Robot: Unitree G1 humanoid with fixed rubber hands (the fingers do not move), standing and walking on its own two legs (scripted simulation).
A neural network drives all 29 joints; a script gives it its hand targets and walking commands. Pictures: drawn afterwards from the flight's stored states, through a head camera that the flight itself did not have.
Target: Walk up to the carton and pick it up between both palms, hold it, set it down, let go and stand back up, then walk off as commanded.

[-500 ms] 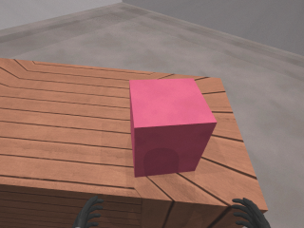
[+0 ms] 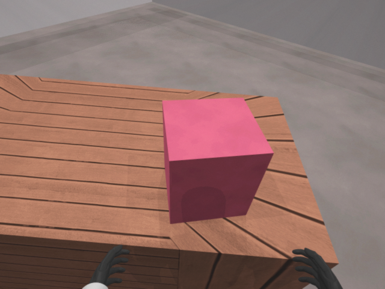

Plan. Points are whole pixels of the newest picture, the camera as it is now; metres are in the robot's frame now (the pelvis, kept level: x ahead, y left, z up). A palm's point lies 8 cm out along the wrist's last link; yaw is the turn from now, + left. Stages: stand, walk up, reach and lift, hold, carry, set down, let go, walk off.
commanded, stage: stand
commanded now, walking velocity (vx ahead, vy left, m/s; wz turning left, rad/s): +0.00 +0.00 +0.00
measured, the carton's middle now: (206, 161) +0.44 +0.02 +0.02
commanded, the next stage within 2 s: none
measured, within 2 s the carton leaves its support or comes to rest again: neither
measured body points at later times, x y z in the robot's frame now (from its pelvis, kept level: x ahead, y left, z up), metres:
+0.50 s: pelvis -0.01 +0.02 +0.00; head -0.02 +0.04 +0.45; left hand +0.09 +0.32 -0.12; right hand +0.19 -0.23 -0.04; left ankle +0.01 +0.13 -0.75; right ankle -0.04 -0.09 -0.75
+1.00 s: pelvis -0.01 +0.02 +0.00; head -0.02 +0.03 +0.45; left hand +0.08 +0.32 -0.12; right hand +0.19 -0.24 -0.04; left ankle +0.01 +0.13 -0.75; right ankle -0.04 -0.09 -0.75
